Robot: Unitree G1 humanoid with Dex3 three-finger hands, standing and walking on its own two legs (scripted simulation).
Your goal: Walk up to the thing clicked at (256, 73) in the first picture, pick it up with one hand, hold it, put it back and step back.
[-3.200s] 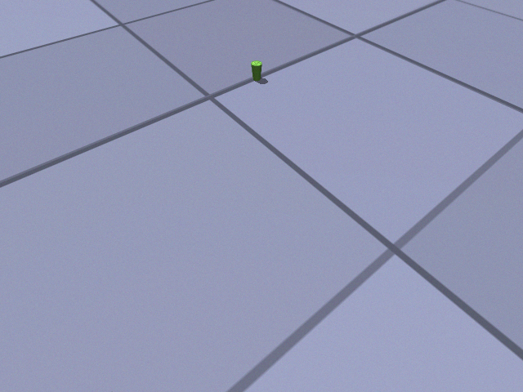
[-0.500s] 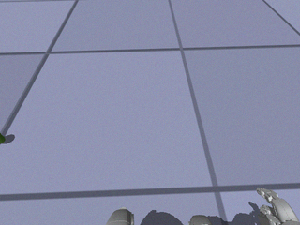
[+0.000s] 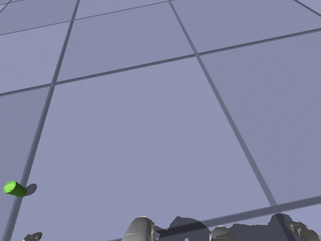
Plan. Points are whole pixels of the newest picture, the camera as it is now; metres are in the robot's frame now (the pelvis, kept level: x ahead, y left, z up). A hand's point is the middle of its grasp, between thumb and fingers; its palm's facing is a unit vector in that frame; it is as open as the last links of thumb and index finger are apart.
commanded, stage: walk up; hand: left
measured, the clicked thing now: (16, 189) +0.48 +1.07 -0.68
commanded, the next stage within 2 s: none
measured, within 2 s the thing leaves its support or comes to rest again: neither
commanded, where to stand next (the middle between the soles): +0.02 +1.06 m, yaw -29 degrees
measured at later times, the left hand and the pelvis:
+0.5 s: hand out of the picture +0.14 +0.51 -0.12, palm faces -0.14 -0.81 -0.57, open 7.3 cm; pelvis +0.03 +0.23 -0.01, yaw -7 degrees
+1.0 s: hand out of the picture +0.17 +0.74 -0.12, palm faces -0.29 -0.78 -0.55, open 7.3 cm; pelvis +0.02 +0.47 +0.00, yaw -15 degrees
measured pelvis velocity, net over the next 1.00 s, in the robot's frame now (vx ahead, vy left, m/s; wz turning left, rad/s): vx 0.02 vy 0.47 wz -0.27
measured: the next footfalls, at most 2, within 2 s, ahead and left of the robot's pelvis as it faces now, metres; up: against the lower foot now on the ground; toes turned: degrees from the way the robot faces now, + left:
left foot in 0.10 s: +0.09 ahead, +0.24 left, +0.00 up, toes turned -1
right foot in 0.38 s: +0.15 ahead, +0.08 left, +0.00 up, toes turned -12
